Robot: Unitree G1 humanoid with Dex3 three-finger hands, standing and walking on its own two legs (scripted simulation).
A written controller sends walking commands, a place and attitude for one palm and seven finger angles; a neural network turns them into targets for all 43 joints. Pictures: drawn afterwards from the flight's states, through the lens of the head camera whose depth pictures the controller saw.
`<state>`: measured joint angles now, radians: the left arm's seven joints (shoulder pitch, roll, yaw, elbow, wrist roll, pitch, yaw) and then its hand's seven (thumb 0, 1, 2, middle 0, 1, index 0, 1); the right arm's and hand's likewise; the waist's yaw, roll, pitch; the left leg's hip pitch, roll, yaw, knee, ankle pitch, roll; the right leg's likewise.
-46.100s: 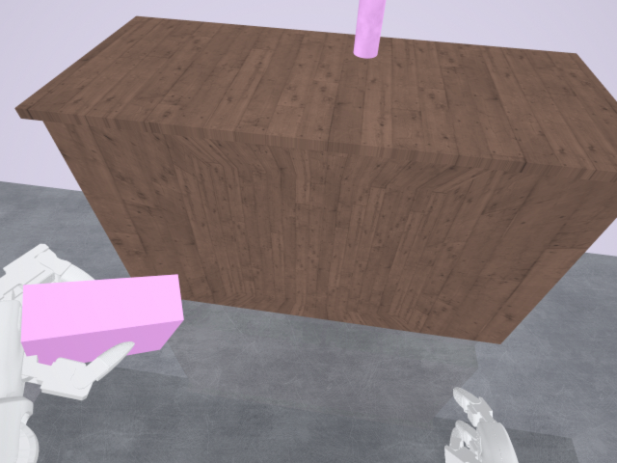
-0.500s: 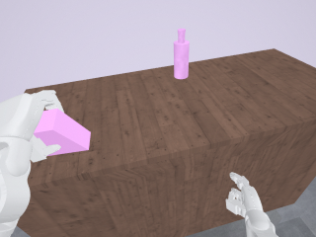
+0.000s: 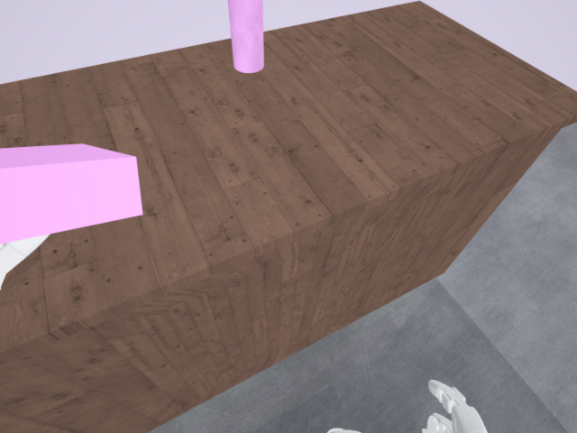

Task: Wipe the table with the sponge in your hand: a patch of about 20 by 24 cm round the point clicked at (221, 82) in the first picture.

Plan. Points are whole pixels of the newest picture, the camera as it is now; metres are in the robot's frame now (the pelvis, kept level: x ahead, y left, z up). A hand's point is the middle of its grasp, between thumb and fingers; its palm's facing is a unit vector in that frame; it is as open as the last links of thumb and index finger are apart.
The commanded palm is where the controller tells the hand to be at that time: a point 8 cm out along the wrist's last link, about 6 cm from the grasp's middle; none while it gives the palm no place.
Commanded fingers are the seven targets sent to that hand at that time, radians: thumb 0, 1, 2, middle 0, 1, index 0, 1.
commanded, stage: step back with the hand held close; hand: left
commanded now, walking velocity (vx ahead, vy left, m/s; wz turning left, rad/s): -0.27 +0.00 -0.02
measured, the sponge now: (57, 181) +0.28 +0.19 +0.26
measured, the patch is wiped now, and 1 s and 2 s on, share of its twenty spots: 0.95 0.95 0.95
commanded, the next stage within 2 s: stop stepping back and stand still in 0.62 s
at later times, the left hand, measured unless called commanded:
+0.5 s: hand out of the picture +0.12 +0.22 +0.28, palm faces +0.44 -0.87 -0.23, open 9.0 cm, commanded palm +0.03 +0.28 +0.29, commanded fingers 0.00 0.10 1.30 -1.20 -1.60 -1.20 -1.60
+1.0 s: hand out of the picture -0.07 +0.22 +0.28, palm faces +0.42 -0.87 -0.26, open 9.0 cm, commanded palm -0.13 +0.28 +0.29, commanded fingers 0.00 0.10 1.30 -1.20 -1.60 -1.20 -1.60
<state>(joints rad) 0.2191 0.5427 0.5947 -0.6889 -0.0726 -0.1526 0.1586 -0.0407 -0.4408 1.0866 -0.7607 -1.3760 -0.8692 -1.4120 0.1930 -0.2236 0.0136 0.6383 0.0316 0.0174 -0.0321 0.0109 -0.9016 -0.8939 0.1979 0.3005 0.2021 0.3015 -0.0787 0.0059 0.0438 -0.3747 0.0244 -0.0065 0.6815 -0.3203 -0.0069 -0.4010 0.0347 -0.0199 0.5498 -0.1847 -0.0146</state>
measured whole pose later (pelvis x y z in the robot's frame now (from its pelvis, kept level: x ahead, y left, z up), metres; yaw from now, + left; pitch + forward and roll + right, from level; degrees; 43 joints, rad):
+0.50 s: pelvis -0.13 +0.00 +0.00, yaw +0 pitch +0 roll -1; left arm 0.11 0.39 0.42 -0.59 -0.07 -0.11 0.12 -0.04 -0.44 1.09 -0.76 -1.38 -0.87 -1.42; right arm 0.10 -0.19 0.04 0.57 0.04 -0.01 -0.04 0.01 -0.90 -0.89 0.20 0.30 0.21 0.30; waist -0.01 -0.01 -0.01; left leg -0.50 0.03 0.00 1.00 -0.39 0.00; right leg -0.36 0.02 0.00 0.53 -0.17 -0.01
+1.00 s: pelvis -0.30 +0.00 +0.00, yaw -2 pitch -2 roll -2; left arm 0.19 0.42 0.46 -0.56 -0.07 -0.11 0.12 -0.04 -0.45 1.10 -0.76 -1.38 -0.87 -1.42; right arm 0.21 -0.21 0.03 0.67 0.04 -0.01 -0.03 0.01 -0.90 -0.89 0.20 0.30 0.20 0.30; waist -0.06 0.02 -0.06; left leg -0.41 0.06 0.05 0.92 -0.42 0.01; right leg -0.38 0.02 -0.05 0.60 -0.24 -0.03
